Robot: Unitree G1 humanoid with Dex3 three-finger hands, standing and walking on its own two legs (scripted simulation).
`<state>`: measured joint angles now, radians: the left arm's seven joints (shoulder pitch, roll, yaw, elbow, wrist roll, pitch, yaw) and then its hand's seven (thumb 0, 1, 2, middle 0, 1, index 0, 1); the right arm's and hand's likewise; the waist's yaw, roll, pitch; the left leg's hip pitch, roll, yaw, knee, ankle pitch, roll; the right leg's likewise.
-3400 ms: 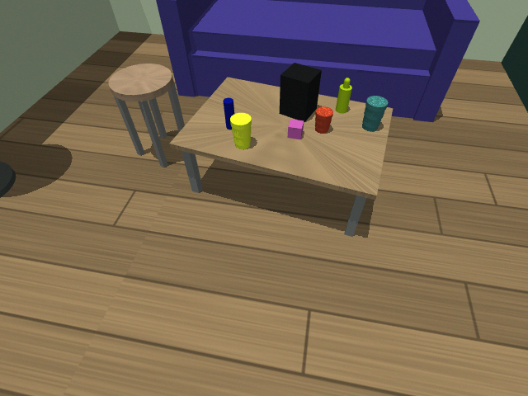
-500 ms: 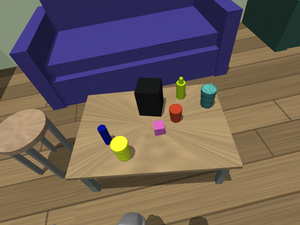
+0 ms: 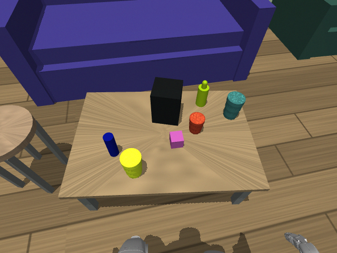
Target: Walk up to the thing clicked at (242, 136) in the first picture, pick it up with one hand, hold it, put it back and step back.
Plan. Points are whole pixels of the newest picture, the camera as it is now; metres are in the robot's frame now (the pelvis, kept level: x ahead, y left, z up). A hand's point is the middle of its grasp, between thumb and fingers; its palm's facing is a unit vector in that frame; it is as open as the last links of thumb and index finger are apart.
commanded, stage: walk up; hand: left
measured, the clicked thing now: (132, 164) +0.48 +0.17 -0.34
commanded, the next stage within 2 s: stand in 1.14 s
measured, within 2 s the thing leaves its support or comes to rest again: neither
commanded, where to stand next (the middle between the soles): +0.07 -0.03 m, yaw +1 degrees
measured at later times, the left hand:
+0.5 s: hand out of the picture +0.11 +0.24 -0.13, palm faces -0.01 -0.94 -0.34, open 7.4 cm
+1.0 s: hand out of the picture +0.10 +0.25 -0.13, palm faces +0.03 -0.95 -0.33, open 7.4 cm
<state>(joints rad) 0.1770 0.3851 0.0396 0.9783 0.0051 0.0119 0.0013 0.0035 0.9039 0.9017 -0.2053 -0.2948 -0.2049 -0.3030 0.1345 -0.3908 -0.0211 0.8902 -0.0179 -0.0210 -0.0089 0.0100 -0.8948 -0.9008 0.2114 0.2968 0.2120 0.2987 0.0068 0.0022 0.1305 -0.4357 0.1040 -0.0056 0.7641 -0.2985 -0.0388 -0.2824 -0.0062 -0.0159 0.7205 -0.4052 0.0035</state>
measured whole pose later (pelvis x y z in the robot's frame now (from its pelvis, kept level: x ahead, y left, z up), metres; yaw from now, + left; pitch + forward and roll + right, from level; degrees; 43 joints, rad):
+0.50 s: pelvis +0.01 -0.01 +0.02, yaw +0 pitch -2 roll +0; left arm 0.08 0.36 0.03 1.05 0.00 0.02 -0.02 0.00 0.90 0.90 -0.21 -0.29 -0.21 -0.30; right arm 0.13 -0.38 0.00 1.10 -0.01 -0.02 0.00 0.01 -0.90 -0.90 0.21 0.30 0.21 0.30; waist -0.01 0.00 0.07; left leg -0.29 0.07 -0.01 0.52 -0.19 -0.06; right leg -0.18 -0.03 -0.01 0.56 -0.34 0.01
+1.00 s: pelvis +0.01 +0.00 +0.03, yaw +1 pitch -2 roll -1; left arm 0.07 0.35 0.04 1.11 0.00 0.03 -0.02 0.00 0.90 0.90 -0.20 -0.29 -0.20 -0.30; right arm 0.08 -0.36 0.00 1.11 -0.01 -0.02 -0.01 0.01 -0.90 -0.90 0.21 0.30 0.21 0.30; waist 0.00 0.00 0.06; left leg -0.25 0.06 -0.02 0.43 -0.15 -0.05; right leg -0.11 -0.03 -0.03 0.43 -0.28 0.02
